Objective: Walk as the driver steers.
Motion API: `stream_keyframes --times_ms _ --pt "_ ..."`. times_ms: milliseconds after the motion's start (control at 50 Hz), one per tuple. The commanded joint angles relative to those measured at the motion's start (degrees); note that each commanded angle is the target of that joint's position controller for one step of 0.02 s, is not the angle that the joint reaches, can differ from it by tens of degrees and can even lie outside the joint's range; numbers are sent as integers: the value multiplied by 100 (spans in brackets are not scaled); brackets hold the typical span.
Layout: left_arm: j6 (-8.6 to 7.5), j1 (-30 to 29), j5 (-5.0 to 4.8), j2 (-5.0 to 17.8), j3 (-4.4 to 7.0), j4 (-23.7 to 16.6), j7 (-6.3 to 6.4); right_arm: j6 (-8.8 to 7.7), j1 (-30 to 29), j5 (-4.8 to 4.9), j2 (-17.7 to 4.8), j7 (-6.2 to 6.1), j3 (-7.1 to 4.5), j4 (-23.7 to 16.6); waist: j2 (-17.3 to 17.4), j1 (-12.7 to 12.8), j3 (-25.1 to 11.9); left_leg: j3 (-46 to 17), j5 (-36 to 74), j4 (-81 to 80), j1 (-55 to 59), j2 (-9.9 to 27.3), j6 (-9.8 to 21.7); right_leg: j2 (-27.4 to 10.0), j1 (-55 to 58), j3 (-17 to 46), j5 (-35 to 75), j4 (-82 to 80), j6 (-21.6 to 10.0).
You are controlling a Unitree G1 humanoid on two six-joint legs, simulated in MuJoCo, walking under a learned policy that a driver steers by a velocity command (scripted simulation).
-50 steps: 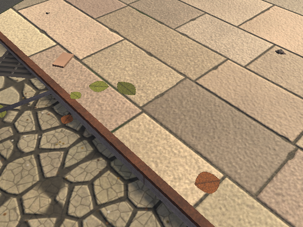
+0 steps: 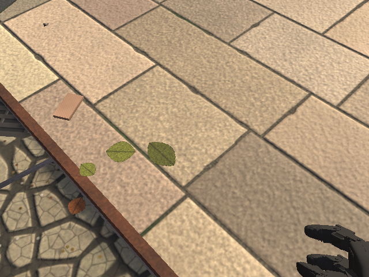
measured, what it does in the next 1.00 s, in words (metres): climbs, turning right: left foot, then right foot 0.08 m higher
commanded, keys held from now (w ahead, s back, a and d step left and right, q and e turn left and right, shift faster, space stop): w+e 0.82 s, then w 0.18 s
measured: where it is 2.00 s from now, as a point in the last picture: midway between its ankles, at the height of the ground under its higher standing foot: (282, 133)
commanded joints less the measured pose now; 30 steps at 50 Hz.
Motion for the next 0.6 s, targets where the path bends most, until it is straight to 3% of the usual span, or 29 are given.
stream_keyframes --times_ms 20,40,60,80,100,120,140,160,200,240,260,280,300,340,380,420,440,460,480,500,520,540,560,580,600 --pt "37 -942 -5 1058 236 -651 46 -82 2575 -34 -1007 -50 -479 633 -898 -1585 -1381 -619 1105 -957 4101 413 318 -555 -1959 524 3650 3540 -240" --pt "-34 -1110 237 307 59 -903 1 -104 3085 -177 -1172 -62 -431 895 648 -1281 -1773 -1447 3153 14 5304 1279 199 180 -3610 662 -1777 5420 -165" --pt "-155 -415 -7 108 52 -741 9 -125 2926 -390 -998 -65 -308 787 1065 -899 -1758 -2165 5513 145 5032 1843 726 483 -4338 1428 -2104 6547 -153" --pt "-206 -34 -313 312 131 -735 17 -175 2927 -371 -1076 -74 -386 860 1108 -763 -1736 -2657 3782 -819 4684 2340 1481 382 -4880 1233 -1740 7108 94" --pt "-130 -460 -407 524 173 -828 38 -231 2593 -242 -668 -61 -299 925 517 -679 -1084 -2497 1825 -1296 4060 2167 1428 -46 -5307 737 -1522 7539 180" --pt "-32 -874 -375 530 180 -967 55 -280 2221 -181 -330 -41 -181 936 135 -557 -609 -2284 529 -1685 3362 1975 1131 -279 -5453 596 -1234 7808 124" --pt "67 -971 -326 428 169 -1025 72 -349 1967 -195 -175 -14 -89 950 -13 -393 -355 -2088 5 -1935 2739 1884 954 -404 -5440 651 -1008 8118 46" --pt "164 -990 -314 211 125 -1066 63 -356 2082 -210 -41 6 -31 1144 160 -326 -221 -1904 -44 -1992 2519 1872 837 -365 -5783 609 -1059 8930 -53" --pt "254 -1239 -298 -171 -21 -1391 11 -332 2425 -157 56 -16 32 1490 238 -214 -7 -1447 60 -1975 2317 1876 594 -445 -6819 699 -995 9999 -266" --pt "279 -1714 -281 -227 -175 -1813 -61 -261 2457 -210 87 -58 119 1565 -10 -86 214 -773 -110 -2036 1928 1633 301 -517 -7525 763 -550 9717 -334" --pt "259 -2100 -194 -245 -260 -2118 -111 -217 2318 -284 80 -125 166 1513 -76 -48 292 -346 40 -2160 1490 1386 163 -500 -7427 671 -197 9077 -284" --pt "237 -2330 -90 -42 -281 -2339 -142 -214 2199 -330 -137 -203 156 1372 -167 -69 269 95 419 -2385 1012 1093 109 -422 -6910 407 311 8016 -165" --pt "194 -2539 -20 168 -230 -2502 -163 -257 2140 -321 -250 -302 175 1278 -201 -89 113 355 1033 -2518 756 968 65 -392 -6260 252 807 7085 -28" --pt "172 -2753 2 107 -246 -2625 -180 -378 2558 -246 -611 -454 126 1331 -139 -201 -298 654 2627 -2650 916 974 -58 -220 -5167 -337 1198 5978 39" --pt "133 -3100 -35 47 -256 -2863 -220 -351 2955 -150 -1051 -516 38 1398 -42 -229 -505 772 5529 -2198 2080 1202 -222 125 -4844 -821 659 4898 -179" --pt "157 -3000 -130 224 -142 -3022 -320 -194 3154 -151 -1275 -619 -25 1378 785 8 -893 742 8484 -1147 3456 1537 -323 574 -4699 -1113 -56 4258 -473" --pt "224 -2522 -141 454 -35 -2982 -352 -108 3018 -156 -1315 -646 -43 1291 1191 296 -1152 684 9068 -381 3911 1695 -293 670 -4375 -966 -444 3893 -677" --pt "267 -1622 -137 835 134 -2749 -390 -70 2655 -130 -1285 -613 -55 1110 1268 752 -1486 737 8885 738 3920 1596 -238 772 -3461 -727 -171 3048 -916" --pt "298 -717 -82 1361 374 -2559 -375 -136 2424 -68 -1222 -578 -78 870 850 1180 -1839 655 6561 2377 2588 1316 -293 396 -1603 523 485 2138 -1233" --pt "321 -794 -17 1833 463 -2473 -304 -328 2799 -310 -148 -349 163 463 -1365 269 -2183 150 -1317 4759 -419 -258 -608 -1271 148 4324 212 1364 -2336" --pt "284 -576 216 1477 368 -2477 -185 -638 2415 -211 -663 -83 -13 414 -1025 522 -2603 -1426 -1602 5832 -1110 -372 -305 -1469 234 5524 -161 588 -2433" --pt "189 -730 168 1120 240 -2410 -193 -700 2105 16 -740 9 -79 142 -903 292 -1623 -1378 -1435 6049 -1741 -208 -223 -1474 -342 4784 -152 429 -2150" --pt "103 -883 15 830 162 -2320 -247 -717 1904 10 -583 -6 -37 32 -165 10 -788 -1182 -1349 5790 -1859 -12 -192 -1175 -1219 3911 180 347 -1888" --pt "45 -1171 -13 629 95 -2320 -280 -685 1933 -37 -495 -58 -21 -2 80 -310 -519 -1040 -1244 5609 -1732 167 -202 -891 -1890 3232 557 269 -1685" --pt "0 -1402 24 503 44 -2379 -279 -589 2080 -14 -499 -99 -25 -58 -65 -569 -439 -1037 -1164 5424 -1427 331 -232 -609 -2395 2702 782 177 -1575"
